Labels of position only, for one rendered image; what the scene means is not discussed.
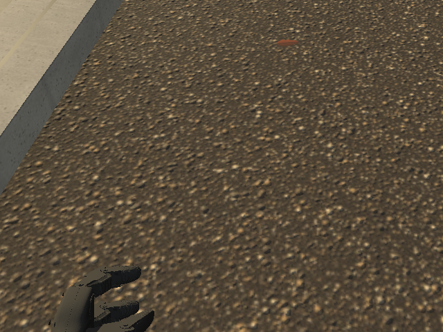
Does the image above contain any left robot hand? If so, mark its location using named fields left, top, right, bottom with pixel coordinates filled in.
left=48, top=266, right=154, bottom=332

